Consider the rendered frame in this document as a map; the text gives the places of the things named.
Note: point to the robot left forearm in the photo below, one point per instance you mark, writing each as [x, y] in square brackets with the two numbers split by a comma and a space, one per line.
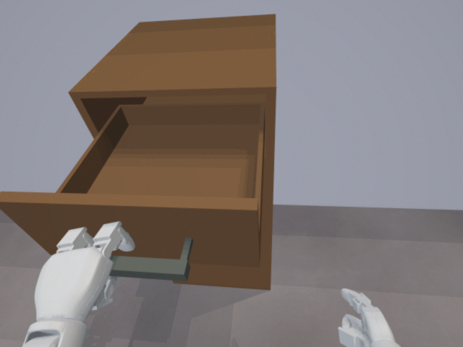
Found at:
[56, 332]

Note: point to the handle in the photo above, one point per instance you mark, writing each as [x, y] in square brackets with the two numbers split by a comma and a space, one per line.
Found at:
[154, 268]

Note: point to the cabinet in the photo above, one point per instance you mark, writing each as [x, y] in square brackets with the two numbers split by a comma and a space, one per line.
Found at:
[208, 60]

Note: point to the robot right hand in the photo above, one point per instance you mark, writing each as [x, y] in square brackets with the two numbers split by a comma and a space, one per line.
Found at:
[372, 326]

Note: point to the drawer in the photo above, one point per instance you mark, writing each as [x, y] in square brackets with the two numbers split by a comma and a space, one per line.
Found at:
[167, 172]

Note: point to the robot left hand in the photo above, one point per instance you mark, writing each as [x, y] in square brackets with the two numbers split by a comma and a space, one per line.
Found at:
[71, 283]

